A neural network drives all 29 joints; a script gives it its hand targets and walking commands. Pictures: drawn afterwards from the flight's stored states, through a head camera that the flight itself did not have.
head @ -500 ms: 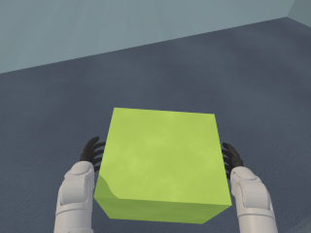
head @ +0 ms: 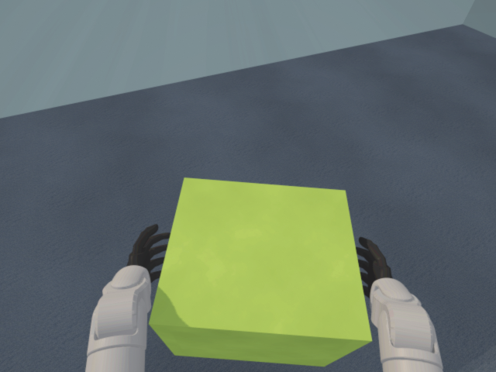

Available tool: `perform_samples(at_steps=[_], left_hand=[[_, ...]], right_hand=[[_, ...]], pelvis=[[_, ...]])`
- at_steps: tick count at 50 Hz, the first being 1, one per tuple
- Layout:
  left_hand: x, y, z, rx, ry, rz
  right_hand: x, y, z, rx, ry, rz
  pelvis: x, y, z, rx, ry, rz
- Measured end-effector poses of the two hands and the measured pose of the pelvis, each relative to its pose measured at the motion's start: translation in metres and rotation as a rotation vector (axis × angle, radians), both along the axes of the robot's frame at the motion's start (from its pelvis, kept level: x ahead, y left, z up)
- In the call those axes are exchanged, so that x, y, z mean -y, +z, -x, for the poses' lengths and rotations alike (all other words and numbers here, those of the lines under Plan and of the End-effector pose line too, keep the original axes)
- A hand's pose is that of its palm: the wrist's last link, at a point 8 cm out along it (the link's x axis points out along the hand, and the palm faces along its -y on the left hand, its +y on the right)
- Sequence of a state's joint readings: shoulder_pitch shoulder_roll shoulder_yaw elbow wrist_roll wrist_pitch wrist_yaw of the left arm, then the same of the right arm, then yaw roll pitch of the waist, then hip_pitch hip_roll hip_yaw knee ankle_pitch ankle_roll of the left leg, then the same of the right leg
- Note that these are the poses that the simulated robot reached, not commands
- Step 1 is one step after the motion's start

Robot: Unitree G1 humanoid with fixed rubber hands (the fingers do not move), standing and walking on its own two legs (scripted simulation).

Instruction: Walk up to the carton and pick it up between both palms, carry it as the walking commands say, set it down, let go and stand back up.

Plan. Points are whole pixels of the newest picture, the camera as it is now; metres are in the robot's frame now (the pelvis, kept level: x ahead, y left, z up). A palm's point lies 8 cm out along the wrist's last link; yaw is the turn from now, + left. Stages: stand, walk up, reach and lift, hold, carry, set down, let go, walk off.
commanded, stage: carry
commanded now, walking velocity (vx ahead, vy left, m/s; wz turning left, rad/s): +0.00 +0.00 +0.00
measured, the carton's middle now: (256, 275) +0.29 +0.00 -0.06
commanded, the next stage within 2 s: hold in 1.12 s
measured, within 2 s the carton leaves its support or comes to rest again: neither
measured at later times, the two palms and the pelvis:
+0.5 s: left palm (138, 289) +0.23 +0.18 +0.03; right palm (385, 296) +0.23 -0.20 +0.02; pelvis -0.03 -0.01 +0.00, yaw +1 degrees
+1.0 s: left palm (143, 288) +0.23 +0.17 +0.03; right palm (393, 295) +0.23 -0.21 +0.02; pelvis -0.03 -0.02 +0.00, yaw +1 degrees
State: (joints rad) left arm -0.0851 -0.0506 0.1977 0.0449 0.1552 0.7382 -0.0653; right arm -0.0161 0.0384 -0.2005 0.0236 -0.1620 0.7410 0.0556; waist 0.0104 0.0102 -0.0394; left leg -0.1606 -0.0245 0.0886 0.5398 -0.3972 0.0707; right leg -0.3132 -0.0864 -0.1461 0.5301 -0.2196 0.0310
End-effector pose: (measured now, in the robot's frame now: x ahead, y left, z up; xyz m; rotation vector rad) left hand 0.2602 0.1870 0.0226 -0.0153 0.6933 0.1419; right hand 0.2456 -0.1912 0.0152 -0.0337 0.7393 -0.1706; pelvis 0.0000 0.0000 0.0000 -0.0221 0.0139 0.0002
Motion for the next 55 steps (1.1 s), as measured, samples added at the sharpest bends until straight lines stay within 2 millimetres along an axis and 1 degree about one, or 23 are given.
perform_samples(at_steps=[6,13,25,42,55], left_hand=[[0.002,0.004,0.007,0.0,-0.004,-0.005],[0.003,0.004,0.019,-0.016,0.005,-0.012],[0.005,0.004,0.03,-0.024,0.029,-0.015],[0.013,0.008,0.032,-0.016,0.026,-0.013],[0.014,0.009,0.032,-0.019,0.029,-0.019]], right_hand=[[0.002,0.004,0.008,0.0,0.0,0.002],[0.003,0.002,0.016,-0.016,0.013,0.001],[0.005,0.0,0.019,-0.024,0.036,-0.004],[0.014,0.006,0.021,-0.016,0.033,-0.001],[0.015,0.005,0.019,-0.019,0.038,-0.003]], pelvis=[[0.001,0.0,0.008,0.012,0.003,-0.003],[0.004,0.001,0.017,0.017,0.009,-0.006],[0.012,0.002,0.027,0.004,0.018,-0.012],[0.02,0.002,0.026,-0.001,0.022,-0.013],[0.022,0.002,0.026,-0.005,0.024,-0.014]])
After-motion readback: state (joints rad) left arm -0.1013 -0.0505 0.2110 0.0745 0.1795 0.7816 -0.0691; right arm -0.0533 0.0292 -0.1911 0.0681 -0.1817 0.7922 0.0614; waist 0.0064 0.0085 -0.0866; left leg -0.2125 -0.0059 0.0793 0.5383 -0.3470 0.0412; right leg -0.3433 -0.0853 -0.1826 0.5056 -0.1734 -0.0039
